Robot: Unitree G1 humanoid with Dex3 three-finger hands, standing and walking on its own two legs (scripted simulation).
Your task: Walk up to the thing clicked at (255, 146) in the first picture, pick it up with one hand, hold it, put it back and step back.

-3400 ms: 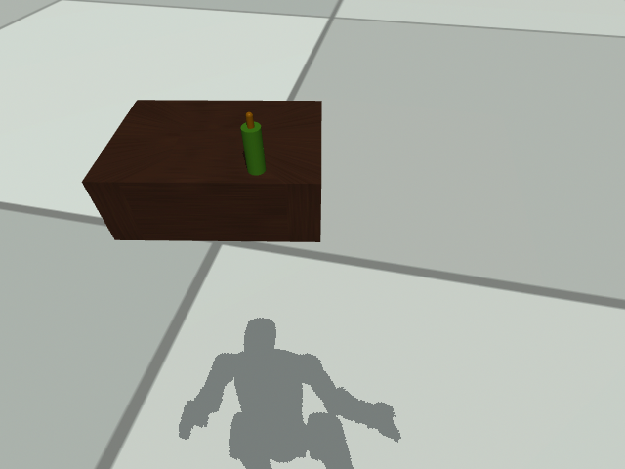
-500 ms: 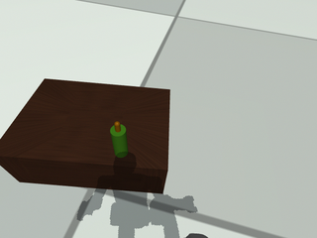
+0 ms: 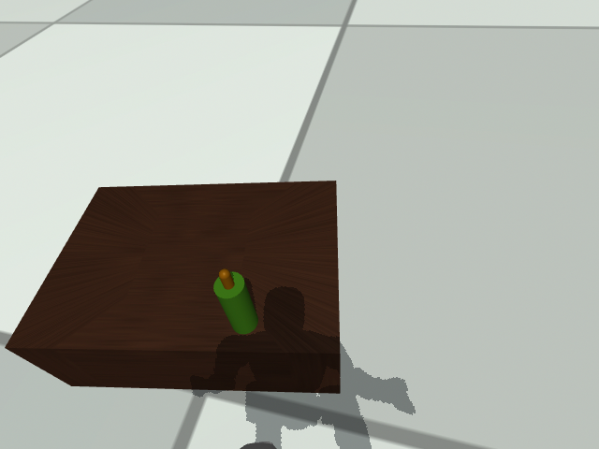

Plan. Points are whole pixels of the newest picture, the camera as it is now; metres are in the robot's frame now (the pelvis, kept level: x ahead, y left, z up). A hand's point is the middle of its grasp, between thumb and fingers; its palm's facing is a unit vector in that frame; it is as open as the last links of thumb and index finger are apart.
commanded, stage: walk up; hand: left
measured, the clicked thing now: (235, 299) +0.51 +0.22 -0.31
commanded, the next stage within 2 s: stand in 1.80 s
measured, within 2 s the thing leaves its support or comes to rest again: neither
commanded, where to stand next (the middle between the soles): +0.11 +0.01 m, yaw +0 degrees
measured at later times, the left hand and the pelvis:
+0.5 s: hand out of the picture +0.05 +0.29 -0.16, palm faces -0.01 -0.94 -0.33, open 7.4 cm; pelvis +0.01 +0.02 +0.00, yaw +0 degrees
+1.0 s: hand out of the picture +0.14 +0.26 -0.14, palm faces -0.02 -0.95 -0.32, open 7.4 cm; pelvis +0.04 +0.01 +0.01, yaw -1 degrees
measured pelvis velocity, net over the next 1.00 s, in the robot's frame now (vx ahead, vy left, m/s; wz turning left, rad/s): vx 0.04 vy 0.01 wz -0.01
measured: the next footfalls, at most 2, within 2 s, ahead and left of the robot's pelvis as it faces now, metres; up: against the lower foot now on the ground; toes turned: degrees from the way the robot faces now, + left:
left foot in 0.12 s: +0.11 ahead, +0.15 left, +0.00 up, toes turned +1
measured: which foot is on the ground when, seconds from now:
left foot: up 0.00-0.10, down 0.12-1.00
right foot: down 0.00-1.00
